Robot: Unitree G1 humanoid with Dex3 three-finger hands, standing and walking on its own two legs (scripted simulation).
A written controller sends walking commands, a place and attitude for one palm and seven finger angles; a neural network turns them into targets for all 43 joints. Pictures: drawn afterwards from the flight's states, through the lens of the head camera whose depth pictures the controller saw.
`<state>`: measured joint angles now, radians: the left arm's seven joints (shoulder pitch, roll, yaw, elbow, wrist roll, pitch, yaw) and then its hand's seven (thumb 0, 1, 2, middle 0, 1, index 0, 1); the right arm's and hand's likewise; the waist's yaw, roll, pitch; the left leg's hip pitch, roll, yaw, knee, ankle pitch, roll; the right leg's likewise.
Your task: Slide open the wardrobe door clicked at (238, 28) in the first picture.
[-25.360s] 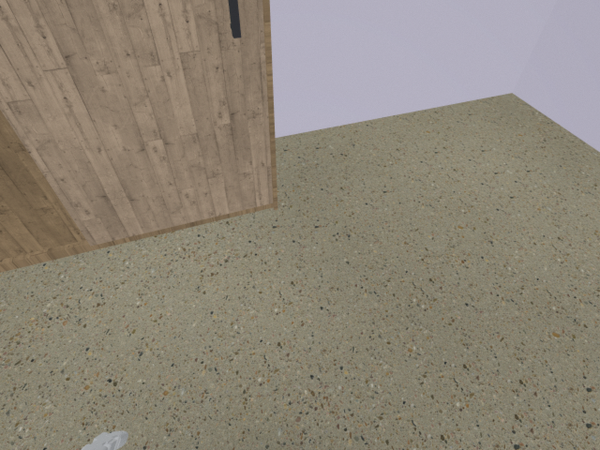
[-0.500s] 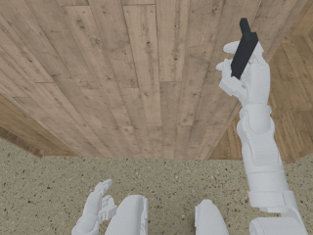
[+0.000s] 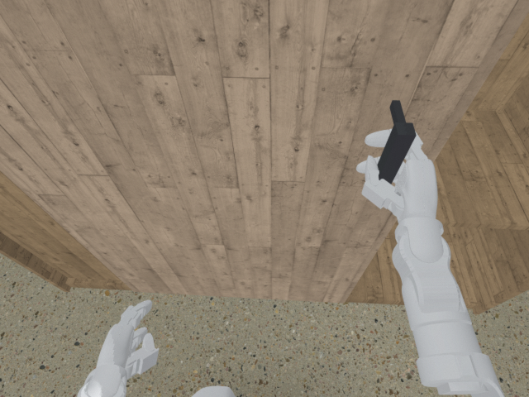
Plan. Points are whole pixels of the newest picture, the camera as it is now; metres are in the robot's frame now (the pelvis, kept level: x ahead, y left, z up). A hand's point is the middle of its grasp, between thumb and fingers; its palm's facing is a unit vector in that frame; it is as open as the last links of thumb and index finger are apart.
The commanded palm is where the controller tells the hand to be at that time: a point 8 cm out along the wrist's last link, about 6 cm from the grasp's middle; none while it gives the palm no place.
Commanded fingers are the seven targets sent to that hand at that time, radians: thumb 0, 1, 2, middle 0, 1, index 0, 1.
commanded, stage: stop walking and hold the door there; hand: right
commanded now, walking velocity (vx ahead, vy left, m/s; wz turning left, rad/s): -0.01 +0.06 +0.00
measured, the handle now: (385, 153) +0.43 -0.14 +0.12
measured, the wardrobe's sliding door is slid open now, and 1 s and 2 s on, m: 0.48 0.49 0.49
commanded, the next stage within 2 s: loosen the grip on the handle in 0.02 s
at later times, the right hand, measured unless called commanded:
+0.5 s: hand (368, 187) +0.37 -0.11 +0.11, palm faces +0.13 +0.98 -0.13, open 12.7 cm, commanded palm +0.34 -0.17 +0.11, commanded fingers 0.00 0.55 -0.20 0.32 1.23 0.32 1.23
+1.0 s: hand (396, 192) +0.38 -0.16 +0.10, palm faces +0.11 +0.99 -0.08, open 14.7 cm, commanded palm +0.34 -0.20 +0.11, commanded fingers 0.00 0.55 -0.20 0.25 1.15 0.25 1.15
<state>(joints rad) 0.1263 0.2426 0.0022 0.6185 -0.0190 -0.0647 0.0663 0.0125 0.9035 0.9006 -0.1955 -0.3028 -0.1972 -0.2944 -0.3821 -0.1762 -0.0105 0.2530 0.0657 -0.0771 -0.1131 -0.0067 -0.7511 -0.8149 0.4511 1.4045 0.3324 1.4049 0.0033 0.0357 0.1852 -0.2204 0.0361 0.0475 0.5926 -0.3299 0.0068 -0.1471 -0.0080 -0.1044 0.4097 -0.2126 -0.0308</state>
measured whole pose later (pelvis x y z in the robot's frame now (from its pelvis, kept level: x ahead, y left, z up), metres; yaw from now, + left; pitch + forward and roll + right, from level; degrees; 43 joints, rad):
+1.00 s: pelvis -0.04 +0.03 -0.02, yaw +4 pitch +4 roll +0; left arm 0.30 0.24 -0.04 0.65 -0.04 -0.16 0.06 0.01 0.90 0.90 -0.20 -0.30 -0.20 -0.30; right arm -0.51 -0.34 -0.26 0.73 0.12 -0.23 0.06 -0.01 0.55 -0.20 0.26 1.16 0.25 1.16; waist 0.04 -0.01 -0.06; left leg -0.48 -0.05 -0.05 0.66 -0.25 0.01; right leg -0.48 0.00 0.03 0.69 -0.28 0.00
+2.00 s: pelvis -0.01 +0.04 -0.02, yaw +2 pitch +0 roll +0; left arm 0.25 0.26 -0.04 0.62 -0.03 -0.24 0.09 0.02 0.90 0.90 -0.20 -0.30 -0.20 -0.30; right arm 0.17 -0.31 -0.30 -0.01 0.26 -0.10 0.18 -0.01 0.56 -0.19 0.25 1.15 0.25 1.15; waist -0.05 -0.05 -0.09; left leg -0.35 -0.03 0.01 0.66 -0.31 0.03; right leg -0.36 0.00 0.06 0.68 -0.33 0.02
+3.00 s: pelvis -0.03 +0.01 -0.01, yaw +2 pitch -5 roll +1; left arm 0.23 0.21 -0.07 0.64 0.00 -0.24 0.08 0.02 0.90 0.90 -0.20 -0.30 -0.20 -0.30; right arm 0.44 -0.32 -0.27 -0.41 0.10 -0.05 -0.07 -0.01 0.27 -0.33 0.24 0.99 0.24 0.99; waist -0.08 -0.04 -0.02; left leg -0.21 0.00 0.00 0.56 -0.26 -0.01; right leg -0.22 0.03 0.04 0.60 -0.28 -0.02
